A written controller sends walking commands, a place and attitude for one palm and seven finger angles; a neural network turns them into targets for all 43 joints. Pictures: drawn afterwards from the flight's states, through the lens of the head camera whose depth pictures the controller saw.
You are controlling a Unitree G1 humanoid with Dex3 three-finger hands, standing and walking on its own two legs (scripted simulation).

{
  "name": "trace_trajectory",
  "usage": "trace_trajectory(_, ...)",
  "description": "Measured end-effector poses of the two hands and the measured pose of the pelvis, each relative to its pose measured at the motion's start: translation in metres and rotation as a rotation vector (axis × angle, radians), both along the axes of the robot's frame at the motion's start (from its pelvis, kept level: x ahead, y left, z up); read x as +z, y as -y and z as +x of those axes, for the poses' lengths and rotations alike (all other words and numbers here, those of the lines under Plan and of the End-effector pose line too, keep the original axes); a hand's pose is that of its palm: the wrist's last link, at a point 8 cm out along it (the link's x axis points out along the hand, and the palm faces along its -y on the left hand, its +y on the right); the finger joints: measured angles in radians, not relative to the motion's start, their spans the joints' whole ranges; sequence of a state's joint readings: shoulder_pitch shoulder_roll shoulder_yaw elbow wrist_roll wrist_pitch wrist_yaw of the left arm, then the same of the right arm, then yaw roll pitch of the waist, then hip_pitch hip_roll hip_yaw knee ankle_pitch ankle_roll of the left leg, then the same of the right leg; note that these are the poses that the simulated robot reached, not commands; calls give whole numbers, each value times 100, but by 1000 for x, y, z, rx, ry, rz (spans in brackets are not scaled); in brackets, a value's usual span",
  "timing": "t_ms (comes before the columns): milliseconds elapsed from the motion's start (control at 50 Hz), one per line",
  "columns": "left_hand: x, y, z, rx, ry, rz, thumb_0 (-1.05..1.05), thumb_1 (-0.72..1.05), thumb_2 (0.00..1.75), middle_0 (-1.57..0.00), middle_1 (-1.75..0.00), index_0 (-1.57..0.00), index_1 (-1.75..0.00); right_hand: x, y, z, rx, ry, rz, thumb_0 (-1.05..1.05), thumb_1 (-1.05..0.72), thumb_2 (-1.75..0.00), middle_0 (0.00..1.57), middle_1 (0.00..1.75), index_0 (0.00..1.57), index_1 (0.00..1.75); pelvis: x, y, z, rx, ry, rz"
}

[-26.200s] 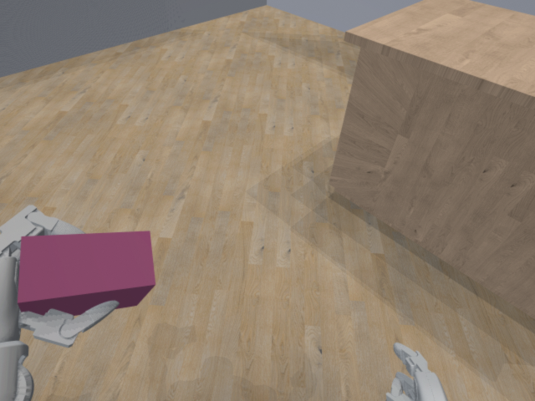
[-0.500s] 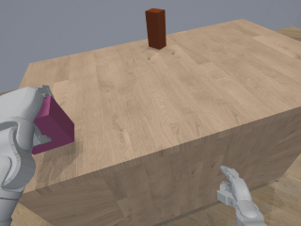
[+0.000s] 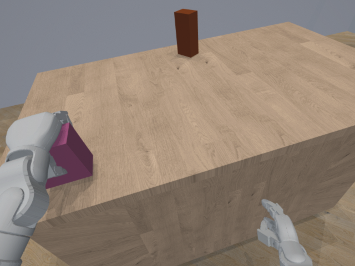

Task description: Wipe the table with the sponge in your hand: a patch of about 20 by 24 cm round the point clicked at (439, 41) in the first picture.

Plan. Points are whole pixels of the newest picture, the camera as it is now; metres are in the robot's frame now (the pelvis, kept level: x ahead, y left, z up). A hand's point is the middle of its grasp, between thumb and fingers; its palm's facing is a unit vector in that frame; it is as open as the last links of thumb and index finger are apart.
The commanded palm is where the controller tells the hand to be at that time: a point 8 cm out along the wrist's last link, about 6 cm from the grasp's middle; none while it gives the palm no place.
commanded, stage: lower the sponge onto the table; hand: left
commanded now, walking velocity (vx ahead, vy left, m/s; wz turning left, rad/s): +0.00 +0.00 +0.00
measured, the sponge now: (61, 162) +0.26 +0.31 +0.13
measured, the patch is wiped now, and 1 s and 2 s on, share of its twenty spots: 0.00 0.10 0.30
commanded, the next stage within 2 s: wipe forward along the first lane in 0.62 s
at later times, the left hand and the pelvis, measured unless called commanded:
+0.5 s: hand (58, 154) +0.26 +0.30 +0.16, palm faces +0.10 -0.05 -0.99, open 10.1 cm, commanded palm +0.22 +0.30 +0.23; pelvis +0.01 +0.01 +0.00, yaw +0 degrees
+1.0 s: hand (59, 148) +0.28 +0.32 +0.16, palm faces +0.05 -0.01 -1.00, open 10.1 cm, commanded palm +0.25 +0.31 +0.21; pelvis +0.01 -0.01 +0.00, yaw +0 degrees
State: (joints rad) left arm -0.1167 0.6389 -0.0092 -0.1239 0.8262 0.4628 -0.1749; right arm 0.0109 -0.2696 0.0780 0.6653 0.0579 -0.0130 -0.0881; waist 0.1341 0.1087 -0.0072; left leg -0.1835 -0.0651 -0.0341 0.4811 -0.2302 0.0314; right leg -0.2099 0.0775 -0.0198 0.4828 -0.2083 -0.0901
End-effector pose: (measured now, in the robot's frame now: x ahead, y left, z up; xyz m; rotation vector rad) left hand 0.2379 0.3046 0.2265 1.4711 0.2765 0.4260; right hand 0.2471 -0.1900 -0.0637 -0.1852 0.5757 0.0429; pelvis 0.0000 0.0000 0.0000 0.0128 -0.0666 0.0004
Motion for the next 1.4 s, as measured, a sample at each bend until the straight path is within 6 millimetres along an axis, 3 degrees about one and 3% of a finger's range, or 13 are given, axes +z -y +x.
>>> trace_trajectory(160, -6, 9, 3, -56, 18, 0, -1, -50, 103, -72, -133, -74, -133, 1, -6, 4, 9, 3, -2, 1, -91, -90, 20, 30, 20, 30, 1, -3, 4, -5, 1, 0)
trace_trajectory(340, -10, 0, 1, 5, 17, -17, -1, -50, 104, -72, -133, -74, -133, 5, -10, 12, 18, -1, 10, 1, -91, -90, 20, 30, 20, 30, 2, -5, 9, -9, -7, -2)
trace_trajectory(540, -16, 6, -3, -26, 1, -3, -1, -50, 104, -72, -133, -74, -133, 7, -13, 20, 32, 7, 5, 1, -91, -90, 20, 30, 20, 30, 3, -6, 14, -1, -8, -4)
trace_trajectory(820, -19, 6, 2, -5, -17, 2, -1, -50, 104, -73, -133, -74, -133, 4, -8, 17, 25, -10, 9, 1, -91, -90, 20, 30, 20, 30, 2, -1, 16, -2, -16, -3)
trace_trajectory(1060, -18, -7, 25, 23, -72, 29, -2, -51, 104, -73, -132, -75, -132, -7, 21, -5, -40, -51, -22, 1, -91, -90, 20, 30, 20, 30, 1, 8, 12, 6, -27, -3)
trace_trajectory(1400, -17, -26, 57, 24, -118, 43, 0, -51, 104, -74, -132, -75, -132, -35, 64, -62, -158, -189, -70, 1, -91, -90, 20, 30, 20, 30, -4, 13, 4, 5, -57, -10)
